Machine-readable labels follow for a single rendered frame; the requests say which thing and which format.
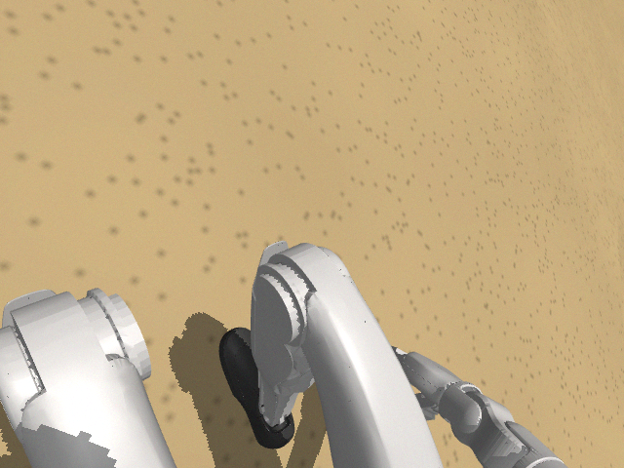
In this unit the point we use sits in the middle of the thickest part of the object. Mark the right robot hand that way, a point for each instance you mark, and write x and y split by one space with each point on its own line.
430 378

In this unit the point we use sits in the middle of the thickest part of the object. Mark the right robot foot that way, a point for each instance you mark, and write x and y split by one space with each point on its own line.
241 372

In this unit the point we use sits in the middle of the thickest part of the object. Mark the right robot arm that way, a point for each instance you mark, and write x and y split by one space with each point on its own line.
490 431

